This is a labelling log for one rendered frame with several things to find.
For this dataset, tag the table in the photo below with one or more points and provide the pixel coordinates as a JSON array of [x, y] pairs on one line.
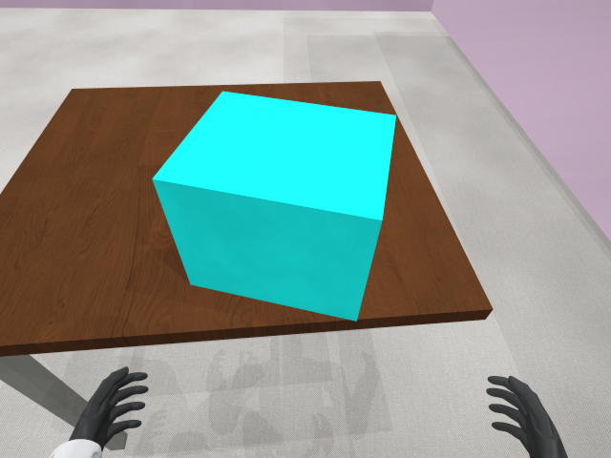
[[88, 260]]

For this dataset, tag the robot left hand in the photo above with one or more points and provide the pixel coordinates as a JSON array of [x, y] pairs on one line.
[[95, 422]]

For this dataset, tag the left robot forearm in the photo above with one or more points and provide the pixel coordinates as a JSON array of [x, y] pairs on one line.
[[79, 448]]

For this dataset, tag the carton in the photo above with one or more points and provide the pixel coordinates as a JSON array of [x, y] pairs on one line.
[[280, 201]]

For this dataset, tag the robot right hand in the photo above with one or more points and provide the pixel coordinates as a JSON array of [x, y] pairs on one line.
[[537, 433]]

